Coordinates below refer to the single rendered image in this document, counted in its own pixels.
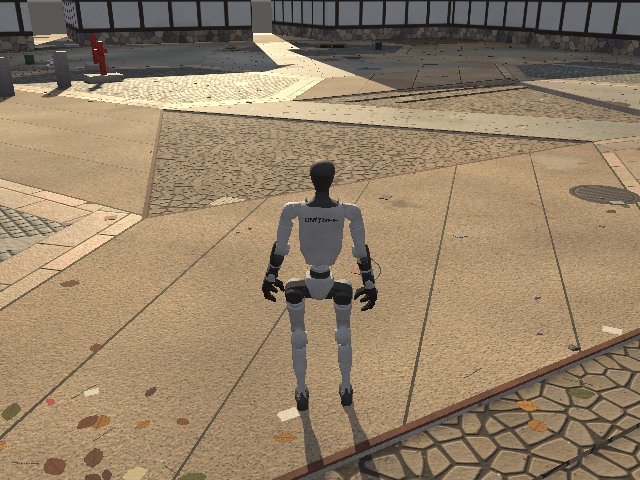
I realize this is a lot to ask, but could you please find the humanoid robot torso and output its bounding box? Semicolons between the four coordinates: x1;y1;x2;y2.
298;197;345;300

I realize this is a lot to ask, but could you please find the robot right hand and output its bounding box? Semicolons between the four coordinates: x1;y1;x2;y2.
354;285;377;311

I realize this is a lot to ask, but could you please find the right robot forearm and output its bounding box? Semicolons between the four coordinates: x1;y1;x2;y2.
357;243;376;289

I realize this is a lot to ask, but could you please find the right robot upper arm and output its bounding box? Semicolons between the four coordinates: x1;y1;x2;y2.
343;203;367;258

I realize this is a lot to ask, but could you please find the robot left shin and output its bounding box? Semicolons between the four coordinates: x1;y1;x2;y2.
291;332;307;397

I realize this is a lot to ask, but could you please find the left robot upper arm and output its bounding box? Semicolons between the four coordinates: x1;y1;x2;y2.
274;201;301;256

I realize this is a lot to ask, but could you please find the robot left hand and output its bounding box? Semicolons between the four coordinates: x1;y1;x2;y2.
262;277;285;302

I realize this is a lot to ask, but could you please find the left robot forearm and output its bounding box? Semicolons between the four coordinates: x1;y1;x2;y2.
265;240;284;282

